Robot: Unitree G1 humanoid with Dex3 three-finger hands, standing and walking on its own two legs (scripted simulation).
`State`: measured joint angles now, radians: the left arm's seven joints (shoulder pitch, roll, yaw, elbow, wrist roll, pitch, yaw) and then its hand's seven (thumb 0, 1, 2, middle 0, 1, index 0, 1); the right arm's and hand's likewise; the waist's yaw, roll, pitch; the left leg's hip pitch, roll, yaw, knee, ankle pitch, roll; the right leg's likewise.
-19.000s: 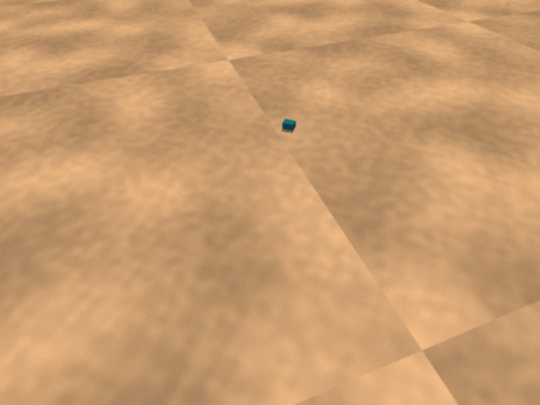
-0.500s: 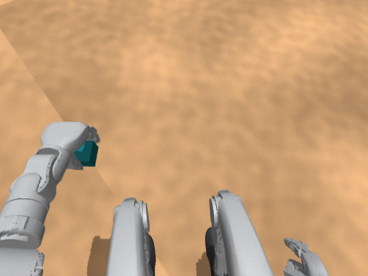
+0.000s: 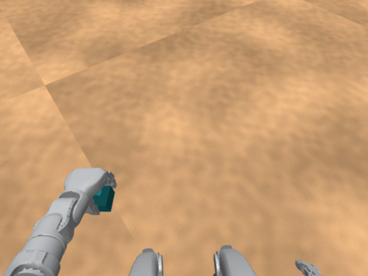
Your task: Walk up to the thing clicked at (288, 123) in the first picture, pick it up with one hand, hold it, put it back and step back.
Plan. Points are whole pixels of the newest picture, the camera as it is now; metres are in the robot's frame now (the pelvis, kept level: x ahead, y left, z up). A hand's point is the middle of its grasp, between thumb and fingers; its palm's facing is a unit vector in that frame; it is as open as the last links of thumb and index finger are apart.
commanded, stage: lift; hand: left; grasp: from above
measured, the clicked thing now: (96, 198) +0.35 +0.24 -0.11
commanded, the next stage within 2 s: hold in 0.36 s
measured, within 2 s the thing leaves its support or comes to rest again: neither
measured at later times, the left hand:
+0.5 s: hand (84, 180) +0.35 +0.23 +0.00, palm faces -0.47 -0.02 -0.88, open 8.1 cm
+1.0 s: hand (80, 172) +0.35 +0.22 +0.04, palm faces -0.47 +0.00 -0.88, open 8.1 cm
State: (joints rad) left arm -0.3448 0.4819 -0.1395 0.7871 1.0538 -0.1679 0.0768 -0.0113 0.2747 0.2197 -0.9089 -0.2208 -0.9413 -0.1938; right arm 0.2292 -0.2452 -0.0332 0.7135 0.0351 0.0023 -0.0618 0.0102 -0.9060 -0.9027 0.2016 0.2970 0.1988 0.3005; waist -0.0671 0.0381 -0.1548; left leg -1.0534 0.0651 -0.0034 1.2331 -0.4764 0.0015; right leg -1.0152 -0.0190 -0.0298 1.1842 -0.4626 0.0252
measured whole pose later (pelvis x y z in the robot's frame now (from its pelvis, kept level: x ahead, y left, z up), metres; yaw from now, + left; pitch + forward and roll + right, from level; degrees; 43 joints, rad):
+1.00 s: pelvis +0.04 +0.00 +0.09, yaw -1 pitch +6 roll +0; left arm -0.25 0.45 -0.17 0.66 1.03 -0.16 -0.04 -0.01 0.28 0.19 -0.92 -0.20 -0.95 -0.18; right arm 0.22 -0.25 -0.04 0.68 0.05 0.07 -0.06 0.01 -0.91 -0.90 0.20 0.30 0.20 0.30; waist -0.02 0.04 -0.07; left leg -0.48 0.05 0.06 0.71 -0.33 0.00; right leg -0.47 -0.03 0.01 0.69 -0.31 0.03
